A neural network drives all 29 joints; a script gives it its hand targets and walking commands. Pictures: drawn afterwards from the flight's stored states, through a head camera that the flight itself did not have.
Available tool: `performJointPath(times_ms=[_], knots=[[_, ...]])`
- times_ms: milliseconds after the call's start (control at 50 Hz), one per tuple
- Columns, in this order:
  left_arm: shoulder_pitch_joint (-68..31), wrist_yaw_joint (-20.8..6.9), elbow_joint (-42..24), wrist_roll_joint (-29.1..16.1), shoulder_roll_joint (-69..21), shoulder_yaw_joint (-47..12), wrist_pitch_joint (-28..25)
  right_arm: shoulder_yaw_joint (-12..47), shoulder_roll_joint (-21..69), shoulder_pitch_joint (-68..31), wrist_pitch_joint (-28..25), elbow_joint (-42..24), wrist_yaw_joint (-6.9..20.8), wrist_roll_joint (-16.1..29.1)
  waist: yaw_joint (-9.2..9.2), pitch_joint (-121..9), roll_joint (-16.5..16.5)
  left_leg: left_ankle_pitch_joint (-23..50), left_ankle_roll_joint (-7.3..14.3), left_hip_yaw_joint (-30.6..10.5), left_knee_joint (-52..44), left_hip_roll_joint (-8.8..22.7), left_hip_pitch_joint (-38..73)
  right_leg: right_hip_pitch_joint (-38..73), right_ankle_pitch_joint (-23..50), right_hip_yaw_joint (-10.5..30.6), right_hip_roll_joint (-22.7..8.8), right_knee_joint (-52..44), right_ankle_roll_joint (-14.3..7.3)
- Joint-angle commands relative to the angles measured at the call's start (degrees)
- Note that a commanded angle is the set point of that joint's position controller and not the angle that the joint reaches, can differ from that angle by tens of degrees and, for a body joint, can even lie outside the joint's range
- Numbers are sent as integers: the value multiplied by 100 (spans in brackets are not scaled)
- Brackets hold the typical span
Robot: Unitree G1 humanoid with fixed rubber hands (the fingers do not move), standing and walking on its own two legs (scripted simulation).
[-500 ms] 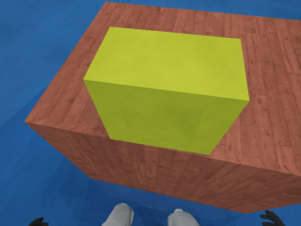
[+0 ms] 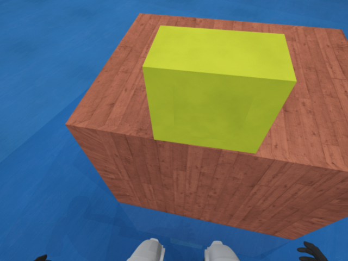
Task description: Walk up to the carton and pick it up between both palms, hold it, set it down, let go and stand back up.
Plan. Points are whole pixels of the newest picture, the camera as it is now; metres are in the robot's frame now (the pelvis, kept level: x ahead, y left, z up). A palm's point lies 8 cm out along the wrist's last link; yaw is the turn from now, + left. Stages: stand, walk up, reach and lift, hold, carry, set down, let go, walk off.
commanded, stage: walk up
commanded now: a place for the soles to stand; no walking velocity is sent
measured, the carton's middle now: (210, 93) +0.50 -0.06 +0.10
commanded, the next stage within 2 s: none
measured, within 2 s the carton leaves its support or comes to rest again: neither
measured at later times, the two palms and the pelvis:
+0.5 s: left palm out of the picture -0.15 +0.38 -0.08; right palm out of the picture -0.07 -0.28 -0.04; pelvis -0.17 +0.05 +0.03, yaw -7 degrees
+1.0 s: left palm out of the picture -0.20 +0.36 -0.08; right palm out of the picture -0.41 -0.26 -0.08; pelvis -0.34 +0.06 +0.01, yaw -10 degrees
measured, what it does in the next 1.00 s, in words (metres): walks backwards: left foot, then right foot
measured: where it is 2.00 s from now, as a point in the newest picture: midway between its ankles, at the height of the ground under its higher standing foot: outside the picture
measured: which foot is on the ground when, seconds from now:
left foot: up 0.00-0.02, down 0.04-0.52, up 0.54-0.84, down 0.86-1.00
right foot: down 0.00-0.08, up 0.10-0.50, down 0.52-0.84, up 0.86-1.00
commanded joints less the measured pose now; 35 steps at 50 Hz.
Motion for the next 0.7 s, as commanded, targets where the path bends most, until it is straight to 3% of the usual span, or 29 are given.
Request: performJointPath(times_ms=[0,20,40,60,80,100,140,160,180,240,300,320,360,380,400,420,440,460,480,500,520,540,560,580,600,620,640,660,680], knots=[[-252,-38,-445,-129,856,247,179,-391,-1169,1215,-319,109,80,-272,-588,-1049,179,-197,631,-992,-3336,728,2026,-1665,-1298,866,20,856,-370],[-124,23,-374,-129,720,194,178,-402,-1522,785,-318,-184,57,-243,-433,-702,812,-908,857,-2816,-4163,1676,1155,-1997,-2039,590,758,1930,-160],[-297,66,-362,-101,1096,325,175,-489,-1808,468,-306,-337,62,-186,-540,-547,475,-842,1228,-3122,-4671,2040,78,-1210,-1982,1256,785,2411,-70],[-440,77,-285,-70,1342,400,200,-548,-1932,303,-283,-352,39,-191,-691,-202,678,-2211,1306,-3583,-5313,2280,-708,-959,-1892,1446,797,2731,-57],[-216,38,-110,-76,1425,433,186,-527,-1818,-46,-320,-377,27,-168,-521,83,674,-2460,1164,-3425,-5413,2132,-956,-770,-1557,1465,668,2627,-5],[-120,-25,112,-93,1387,461,225,-455,-1560,-251,-320,-478,14,-165,-381,334,426,-2432,588,-2712,-5389,1687,-824,-1059,-1033,1549,725,2788,0],[546,-59,462,-94,1305,463,261,-445,-1371,-247,-386,-364,12,-151,-147,176,359,-2318,211,-2086,-5178,1369,-329,-1193,-630,1547,812,2963,32],[707,-110,521,-77,1196,458,297,-426,-1321,-169,-435,-325,-1,-123,-153,-23,311,-2585,-72,-2077,-5304,1357,-162,-1122,-463,1547,889,2940,61],[1024,-122,595,-75,1245,473,290,-433,-1306,-204,-446,-407,43,-83,-33,-234,499,-2769,-13,-1982,-5168,1263,134,-962,-523,1339,916,2997,66],[1496,-276,881,40,1403,602,314,-510,-1273,176,-540,-369,82,-93,-92,-1130,668,-3106,-57,-1802,-5241,1260,1333,-709,-487,938,667,2627,206],[1128,-324,852,155,1304,550,177,-472,-1184,504,-577,-364,60,-87,-336,-1750,262,-2071,805,-1645,-4605,1447,2502,-797,-1185,634,437,1636,167],[1114,-350,778,138,1172,509,116,-479,-1188,545,-557,-389,71,-112,-326,-2103,257,-1592,1078,-1504,-4330,1532,2720,-647,-1677,478,282,1104,159],[1189,-359,700,135,1112,517,54,-484,-1207,711,-507,-304,95,-137,-324,-2221,333,-1215,1297,-1168,-4153,1571,2843,-334,-2256,94,173,155,74],[1578,-402,707,139,1105,526,61,-530,-1316,602,-439,-321,130,-190,-121,-2430,632,-1340,1328,-891,-4084,1490,2688,297,-2578,-233,111,-526,-20],[1921,-411,866,134,1127,532,56,-457,-1310,418,-390,-255,145,-161,42,-2445,264,-1050,1182,-661,-3942,1452,2199,1009,-2346,-488,227,-997,-91],[2687,-457,1144,123,1018,564,104,-476,-1450,80,-331,-322,143,-195,553,-2419,451,-1466,830,-130,-3927,1169,927,2404,-1810,-865,425,-1622,-252],[3225,-464,1340,173,1249,725,140,-419,-1247,-259,-209,-351,101,-199,869,-1930,-291,-1986,442,314,-2743,602,-1039,3636,-1865,-122,434,-2023,-413],[2504,-438,1080,195,1510,754,189,-233,-530,-266,-205,-286,24,-97,602,-1014,-1911,-1635,170,1257,-277,-438,-2246,2711,-2892,1978,-591,-2746,-572],[1235,-432,602,266,1533,663,184,-217,-510,126,-240,-244,-43,-66,-32,-279,-1505,-529,-43,695,353,-515,-2687,953,-4149,4250,-1770,-3543,-901],[307,-365,321,19,1833,699,211,-407,-1012,93,-285,-212,-16,-61,-221,417,-975,-182,-332,395,1099,-502,-2669,-113,-4889,4296,-2107,-4137,-1201],[-223,-356,222,65,1917,656,201,-529,-1246,-122,-265,-184,24,43,-354,851,-1111,470,-295,48,1978,-328,-1506,-1889,-5317,4164,-2323,-4725,-1184],[-735,-361,196,43,1816,601,105,-583,-1362,6,-246,-128,96,34,-605,1129,-694,1141,-179,59,2217,-290,-656,-2743,-4848,3531,-1805,-4930,-765],[-924,-329,69,158,1568,519,51,-516,-1299,613,-199,119,133,59,-764,906,-725,1267,45,296,2243,-594,204,-2987,-4197,2689,-1404,-5078,-91],[-957,-344,110,207,1616,541,28,-513,-1240,1050,-141,240,190,62,-901,802,-1156,1248,94,338,2442,-546,532,-3168,-4170,2348,-1255,-5086,-46],[-833,-280,45,279,1610,595,-21,-486,-1281,1661,-77,204,287,73,-1024,243,-1148,1144,199,435,2348,-512,818,-2619,-3805,1914,-1172,-4653,-71],[-907,-277,-90,344,1483,633,-46,-483,-1199,1966,-98,257,322,61,-1079,-156,-796,1013,237,677,2286,-299,854,-2164,-3583,2078,-1100,-4454,-217],[-905,-337,-60,323,1535,662,-69,-494,-1290,2133,-111,269,346,81,-1140,-451,-1020,1094,246,895,2413,-148,1172,-2059,-3451,1987,-1124,-4453,-435],[-1193,-375,-227,342,1467,647,-46,-471,-1385,2345,-131,231,353,133,-1198,-781,-1041,699,218,1201,1601,6,1371,-1585,-2883,1566,-947,-4215,-503],[-1091,-375,-182,355,1504,661,-47,-511,-1418,2461,-163,176,358,111,-1214,-968,-899,347,406,941,580,333,1344,-1194,-3085,1758,-1045,-3942,-636]])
